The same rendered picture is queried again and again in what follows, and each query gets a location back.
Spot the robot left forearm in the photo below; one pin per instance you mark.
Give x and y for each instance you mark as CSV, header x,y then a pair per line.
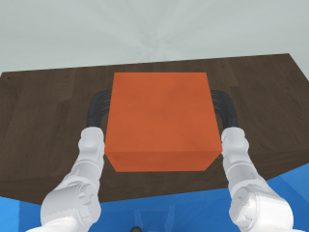
x,y
89,164

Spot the right robot upper arm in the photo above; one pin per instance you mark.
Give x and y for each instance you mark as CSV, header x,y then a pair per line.
x,y
255,210

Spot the robot right hand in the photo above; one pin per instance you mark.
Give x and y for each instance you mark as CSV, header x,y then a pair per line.
x,y
227,111

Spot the robot left hand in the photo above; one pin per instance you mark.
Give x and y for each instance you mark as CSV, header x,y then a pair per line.
x,y
95,112

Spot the carton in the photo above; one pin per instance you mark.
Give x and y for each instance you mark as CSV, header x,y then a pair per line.
x,y
161,121

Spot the pedestal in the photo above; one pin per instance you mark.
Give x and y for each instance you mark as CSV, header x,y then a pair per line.
x,y
43,112

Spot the robot right forearm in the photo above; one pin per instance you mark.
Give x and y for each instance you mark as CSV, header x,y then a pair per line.
x,y
239,169

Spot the left robot upper arm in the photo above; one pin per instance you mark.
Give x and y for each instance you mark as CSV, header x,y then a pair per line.
x,y
71,209

